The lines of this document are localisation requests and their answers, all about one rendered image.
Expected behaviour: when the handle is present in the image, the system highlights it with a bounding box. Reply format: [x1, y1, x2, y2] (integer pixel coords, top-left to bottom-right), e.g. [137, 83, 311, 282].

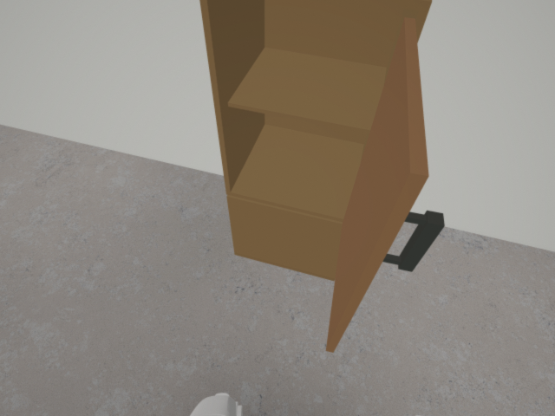
[383, 211, 445, 272]

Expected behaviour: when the cupboard door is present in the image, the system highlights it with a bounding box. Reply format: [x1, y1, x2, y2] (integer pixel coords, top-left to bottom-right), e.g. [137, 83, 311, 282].
[326, 17, 429, 353]

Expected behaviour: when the left robot thigh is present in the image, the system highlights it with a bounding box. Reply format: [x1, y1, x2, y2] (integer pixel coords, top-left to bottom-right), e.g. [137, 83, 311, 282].
[190, 395, 243, 416]

